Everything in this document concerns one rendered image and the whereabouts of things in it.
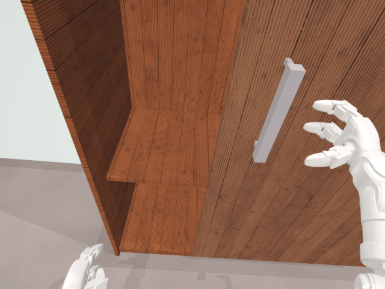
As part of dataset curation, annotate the right robot hand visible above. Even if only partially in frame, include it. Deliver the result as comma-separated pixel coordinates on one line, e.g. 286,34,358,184
303,100,381,169

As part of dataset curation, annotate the left robot hand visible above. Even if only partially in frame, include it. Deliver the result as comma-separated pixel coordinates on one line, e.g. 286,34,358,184
62,243,108,289

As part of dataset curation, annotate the handle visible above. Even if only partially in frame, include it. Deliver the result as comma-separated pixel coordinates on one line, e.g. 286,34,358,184
253,58,306,163

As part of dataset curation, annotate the right robot forearm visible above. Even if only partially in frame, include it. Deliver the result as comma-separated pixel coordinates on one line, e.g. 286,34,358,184
349,151,385,277

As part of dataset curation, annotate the wardrobe door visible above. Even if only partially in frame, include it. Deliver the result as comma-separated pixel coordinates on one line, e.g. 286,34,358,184
192,0,385,266

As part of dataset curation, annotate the right robot upper arm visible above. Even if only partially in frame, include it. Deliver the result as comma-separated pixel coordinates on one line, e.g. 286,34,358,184
354,273,385,289

